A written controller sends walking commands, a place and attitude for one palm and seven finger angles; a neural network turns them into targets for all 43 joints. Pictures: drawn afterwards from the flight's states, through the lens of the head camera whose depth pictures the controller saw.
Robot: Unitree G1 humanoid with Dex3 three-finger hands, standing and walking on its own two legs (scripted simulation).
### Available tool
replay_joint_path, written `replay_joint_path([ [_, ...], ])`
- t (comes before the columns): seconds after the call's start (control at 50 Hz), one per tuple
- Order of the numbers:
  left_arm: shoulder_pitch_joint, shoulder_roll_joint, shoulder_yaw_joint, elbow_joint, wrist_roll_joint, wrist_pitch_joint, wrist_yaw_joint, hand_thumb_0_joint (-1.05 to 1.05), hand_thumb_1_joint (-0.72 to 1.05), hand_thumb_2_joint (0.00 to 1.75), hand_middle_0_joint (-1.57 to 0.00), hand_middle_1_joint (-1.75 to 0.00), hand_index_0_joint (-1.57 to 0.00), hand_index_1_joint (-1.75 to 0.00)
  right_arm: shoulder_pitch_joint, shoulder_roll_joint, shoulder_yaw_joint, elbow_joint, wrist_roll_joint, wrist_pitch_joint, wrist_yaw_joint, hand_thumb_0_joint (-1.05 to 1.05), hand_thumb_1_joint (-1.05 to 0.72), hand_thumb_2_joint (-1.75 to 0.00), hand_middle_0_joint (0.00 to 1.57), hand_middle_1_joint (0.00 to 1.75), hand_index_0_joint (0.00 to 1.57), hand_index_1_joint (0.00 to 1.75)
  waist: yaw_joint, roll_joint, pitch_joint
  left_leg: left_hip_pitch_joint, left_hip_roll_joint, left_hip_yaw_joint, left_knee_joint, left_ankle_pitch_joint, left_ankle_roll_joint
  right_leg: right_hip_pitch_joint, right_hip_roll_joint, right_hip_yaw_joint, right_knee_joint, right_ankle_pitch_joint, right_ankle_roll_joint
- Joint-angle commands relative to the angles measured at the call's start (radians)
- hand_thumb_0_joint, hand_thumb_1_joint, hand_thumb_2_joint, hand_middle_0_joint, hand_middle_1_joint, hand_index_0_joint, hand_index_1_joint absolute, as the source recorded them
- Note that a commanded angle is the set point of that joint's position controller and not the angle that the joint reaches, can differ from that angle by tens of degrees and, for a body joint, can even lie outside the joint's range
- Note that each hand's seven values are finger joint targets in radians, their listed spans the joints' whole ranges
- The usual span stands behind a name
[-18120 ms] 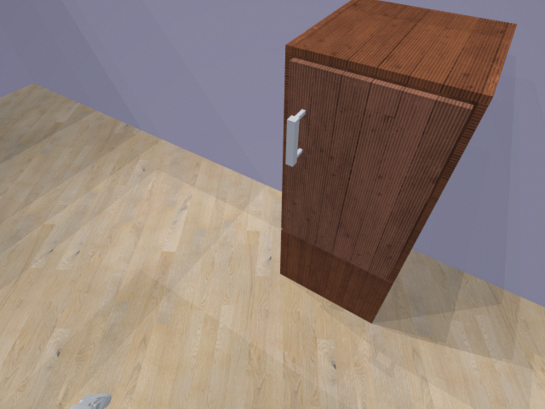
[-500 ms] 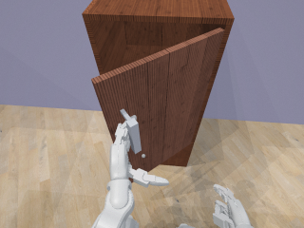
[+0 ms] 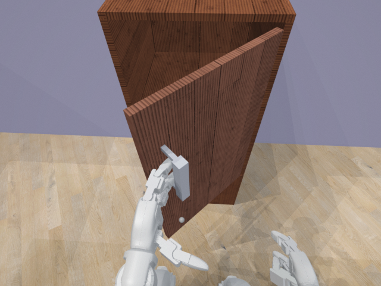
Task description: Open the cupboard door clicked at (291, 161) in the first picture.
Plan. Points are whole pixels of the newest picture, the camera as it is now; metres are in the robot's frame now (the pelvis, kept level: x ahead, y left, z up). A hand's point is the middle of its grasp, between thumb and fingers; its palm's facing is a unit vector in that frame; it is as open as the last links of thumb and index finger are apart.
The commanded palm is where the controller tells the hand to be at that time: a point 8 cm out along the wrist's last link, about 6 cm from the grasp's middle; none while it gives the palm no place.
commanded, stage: slide the hand sideways off the handle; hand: left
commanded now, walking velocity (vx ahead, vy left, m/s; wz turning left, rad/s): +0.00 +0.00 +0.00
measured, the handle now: (175, 173) +0.32 +0.05 +0.07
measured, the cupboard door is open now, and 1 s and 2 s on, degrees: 45 45 45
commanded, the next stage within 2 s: draw the hand back to the body in 0.62 s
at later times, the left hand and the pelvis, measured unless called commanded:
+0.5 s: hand (150, 247) +0.19 +0.08 +0.07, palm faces -0.05 -1.00 +0.00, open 16.3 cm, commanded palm +0.16 +0.14 +0.07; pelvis +0.01 -0.01 -0.01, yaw +1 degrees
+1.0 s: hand (117, 247) +0.18 +0.12 +0.11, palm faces -0.04 -1.00 -0.04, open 16.3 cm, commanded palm +0.15 +0.18 +0.11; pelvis +0.00 +0.00 +0.00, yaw +0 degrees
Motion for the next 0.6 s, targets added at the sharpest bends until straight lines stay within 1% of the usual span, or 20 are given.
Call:
replay_joint_path([
  [0.0,-0.058,-0.026,0.003,-0.272,-0.005,-0.085,-0.015,0.00,-0.50,0.30,-0.15,-0.30,-0.15,-0.30,-0.075,-0.098,-0.038,-0.178,0.004,-0.064,-0.014,0.00,-0.90,-0.90,0.20,0.30,0.20,0.30,-0.004,-0.084,-0.179,0.169,-0.013,-0.042,-0.148,0.129,0.016,0.048,0.008,0.009,-0.193,0.222,-0.009],
  [0.08,0.054,-0.002,0.025,-0.310,-0.032,-0.100,-0.054,0.00,-0.50,0.30,-0.15,-0.30,-0.15,-0.30,-0.068,-0.099,-0.040,-0.187,0.005,-0.072,-0.014,0.00,-0.90,-0.90,0.20,0.30,0.20,0.30,0.001,-0.090,-0.192,0.162,-0.015,-0.039,-0.133,0.163,0.017,0.065,0.011,0.013,-0.183,0.275,-0.007],
  [0.1,0.084,0.017,0.042,-0.323,-0.036,-0.104,-0.063,0.00,-0.50,0.30,-0.15,-0.30,-0.15,-0.30,-0.064,-0.101,-0.042,-0.188,0.005,-0.071,-0.015,0.00,-0.90,-0.90,0.20,0.30,0.20,0.30,0.006,-0.090,-0.200,0.162,-0.015,-0.037,-0.131,0.177,0.016,0.072,0.012,0.014,-0.176,0.293,-0.007],
  [0.16,0.164,0.040,0.062,-0.356,-0.048,-0.114,-0.091,0.00,-0.50,0.30,-0.15,-0.30,-0.15,-0.30,-0.056,-0.101,-0.045,-0.197,0.006,-0.072,-0.016,0.00,-0.90,-0.90,0.20,0.30,0.20,0.30,0.008,-0.090,-0.214,0.154,-0.016,-0.034,-0.115,0.216,0.017,0.091,0.012,0.019,-0.162,0.354,-0.004],
  [0.18,0.173,0.038,0.055,-0.384,-0.056,-0.120,-0.102,0.00,-0.50,0.30,-0.15,-0.30,-0.15,-0.30,-0.058,-0.100,-0.044,-0.205,0.006,-0.074,-0.015,0.00,-0.90,-0.90,0.20,0.30,0.20,0.30,0.004,-0.075,-0.206,0.147,-0.018,-0.033,-0.109,0.211,0.017,0.081,0.010,0.020,-0.159,0.355,-0.001],
  [0.2,0.197,0.052,0.072,-0.380,-0.061,-0.126,-0.110,0.00,-0.50,0.30,-0.15,-0.30,-0.15,-0.30,-0.054,-0.101,-0.046,-0.200,0.007,-0.074,-0.016,0.00,-0.90,-0.90,0.20,0.30,0.20,0.30,0.003,-0.081,-0.193,0.142,-0.017,-0.033,-0.106,0.207,0.017,0.073,0.011,0.022,-0.160,0.355,0.000],
  [0.22,0.216,0.048,0.067,-0.392,-0.068,-0.131,-0.120,0.00,-0.50,0.30,-0.15,-0.30,-0.15,-0.30,-0.053,-0.101,-0.044,-0.206,0.007,-0.076,-0.016,0.00,-0.90,-0.90,0.20,0.30,0.20,0.30,0.000,-0.084,-0.181,0.132,-0.019,-0.034,-0.104,0.204,0.018,0.072,0.010,0.021,-0.159,0.359,0.002],
  [0.24,0.227,0.068,0.088,-0.411,-0.074,-0.138,-0.129,0.00,-0.50,0.30,-0.15,-0.30,-0.15,-0.30,-0.051,-0.102,-0.048,-0.207,0.006,-0.078,-0.018,0.00,-0.90,-0.90,0.20,0.30,0.20,0.30,0.003,-0.084,-0.198,0.126,-0.019,-0.033,-0.094,0.208,0.018,0.078,0.009,0.027,-0.153,0.369,0.003],
  [0.26,0.255,0.077,0.098,-0.404,-0.077,-0.141,-0.137,0.00,-0.50,0.30,-0.15,-0.30,-0.15,-0.30,-0.049,-0.102,-0.050,-0.205,0.006,-0.078,-0.020,0.00,-0.90,-0.90,0.20,0.30,0.20,0.30,0.004,-0.102,-0.200,0.114,-0.020,-0.036,-0.086,0.216,0.019,0.087,0.010,0.031,-0.150,0.387,0.004],
  [0.28,0.277,0.075,0.101,-0.407,-0.083,-0.146,-0.149,0.00,-0.50,0.30,-0.15,-0.30,-0.15,-0.30,-0.053,-0.103,-0.052,-0.207,0.008,-0.078,-0.021,0.00,-0.90,-0.90,0.20,0.30,0.20,0.30,0.001,-0.090,-0.187,0.110,-0.019,-0.033,-0.082,0.207,0.018,0.069,0.009,0.032,-0.150,0.382,0.007],
  [0.32,0.274,0.090,0.112,-0.421,-0.096,-0.155,-0.173,0.00,-0.50,0.30,-0.15,-0.30,-0.15,-0.30,-0.050,-0.106,-0.054,-0.209,0.011,-0.080,-0.027,0.00,-0.90,-0.90,0.20,0.30,0.20,0.30,-0.009,-0.095,-0.169,0.089,-0.020,-0.034,-0.072,0.176,0.019,0.052,0.007,0.037,-0.155,0.352,0.013],
  [0.38,0.285,0.116,0.140,-0.446,-0.112,-0.165,-0.195,0.00,-0.50,0.30,-0.15,-0.30,-0.15,-0.30,-0.052,-0.107,-0.056,-0.212,0.012,-0.084,-0.035,0.00,-0.90,-0.90,0.20,0.30,0.20,0.30,-0.002,-0.072,-0.186,0.073,-0.023,-0.034,-0.056,0.164,0.020,0.047,0.006,0.049,-0.150,0.327,0.012],
  [0.4,0.284,0.120,0.154,-0.441,-0.122,-0.167,-0.202,0.00,-0.50,0.30,-0.15,-0.30,-0.15,-0.30,-0.046,-0.106,-0.057,-0.207,0.013,-0.084,-0.038,0.00,-0.90,-0.90,0.20,0.30,0.20,0.30,-0.005,-0.085,-0.182,0.068,-0.023,-0.036,-0.054,0.161,0.019,0.048,0.005,0.050,-0.152,0.329,0.014],
  [0.44,0.326,0.133,0.184,-0.447,-0.139,-0.167,-0.217,0.00,-0.50,0.30,-0.15,-0.30,-0.15,-0.30,-0.049,-0.105,-0.062,-0.209,0.017,-0.085,-0.044,0.00,-0.90,-0.90,0.20,0.30,0.20,0.30,0.005,-0.090,-0.202,0.064,-0.023,-0.034,-0.050,0.162,0.018,0.062,0.004,0.058,-0.155,0.338,0.018],
  [0.46,0.346,0.135,0.189,-0.452,-0.145,-0.162,-0.224,0.00,-0.50,0.30,-0.15,-0.30,-0.15,-0.30,-0.054,-0.104,-0.062,-0.212,0.019,-0.084,-0.046,0.00,-0.90,-0.90,0.20,0.30,0.20,0.30,0.014,-0.069,-0.211,0.067,-0.024,-0.032,-0.052,0.174,0.019,0.074,0.006,0.055,-0.151,0.346,0.014],
  [0.48,0.342,0.134,0.187,-0.457,-0.154,-0.158,-0.232,0.00,-0.50,0.30,-0.15,-0.30,-0.15,-0.30,-0.055,-0.102,-0.061,-0.214,0.021,-0.085,-0.047,0.00,-0.90,-0.90,0.20,0.30,0.20,0.30,0.006,-0.069,-0.198,0.062,-0.024,-0.032,-0.054,0.165,0.018,0.068,0.003,0.055,-0.156,0.341,0.018],
  [0.5,0.337,0.156,0.218,-0.447,-0.160,-0.154,-0.236,0.00,-0.50,0.30,-0.15,-0.30,-0.15,-0.30,-0.052,-0.104,-0.064,-0.207,0.023,-0.082,-0.052,0.00,-0.90,-0.90,0.20,0.30,0.20,0.30,0.005,-0.091,-0.187,0.053,-0.022,-0.032,-0.052,0.152,0.017,0.065,0.004,0.058,-0.162,0.321,0.020],
  [0.54,0.354,0.145,0.207,-0.459,-0.169,-0.151,-0.248,0.00,-0.50,0.30,-0.15,-0.30,-0.15,-0.30,-0.060,-0.103,-0.063,-0.214,0.025,-0.084,-0.057,0.00,-0.90,-0.90,0.20,0.30,0.20,0.30,0.007,-0.075,-0.182,0.045,-0.024,-0.033,-0.050,0.141,0.018,0.061,0.002,0.065,-0.167,0.303,0.022],
  [0.56,0.351,0.165,0.230,-0.448,-0.173,-0.147,-0.253,0.00,-0.50,0.30,-0.15,-0.30,-0.15,-0.30,-0.061,-0.103,-0.064,-0.208,0.028,-0.083,-0.060,0.00,-0.90,-0.90,0.20,0.30,0.20,0.30,0.009,-0.086,-0.174,0.038,-0.024,-0.035,-0.049,0.144,0.018,0.071,0.000,0.071,-0.173,0.303,0.020],
  [0.58,0.347,0.155,0.224,-0.457,-0.181,-0.150,-0.261,0.00,-0.50,0.30,-0.15,-0.30,-0.15,-0.30,-0.063,-0.102,-0.063,-0.210,0.026,-0.087,-0.062,0.00,-0.90,-0.90,0.20,0.30,0.20,0.30,0.006,-0.094,-0.184,0.039,-0.024,-0.033,-0.041,0.142,0.018,0.068,-0.003,0.076,-0.172,0.308,0.026],
])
